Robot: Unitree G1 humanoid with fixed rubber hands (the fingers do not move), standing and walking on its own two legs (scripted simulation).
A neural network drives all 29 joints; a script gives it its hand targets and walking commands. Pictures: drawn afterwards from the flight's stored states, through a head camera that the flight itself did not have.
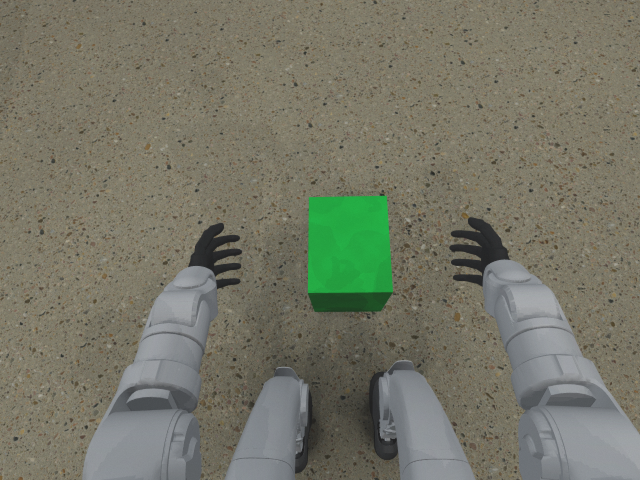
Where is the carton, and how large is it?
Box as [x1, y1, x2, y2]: [308, 196, 392, 311]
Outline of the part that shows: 386,196 309,197 308,294 315,311 380,310 391,294 392,284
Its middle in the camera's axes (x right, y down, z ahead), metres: +0.07 +0.05 +1.01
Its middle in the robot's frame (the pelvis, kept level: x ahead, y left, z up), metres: +0.52 -0.02 -0.55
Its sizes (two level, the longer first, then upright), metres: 0.234 0.187 0.263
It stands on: the floor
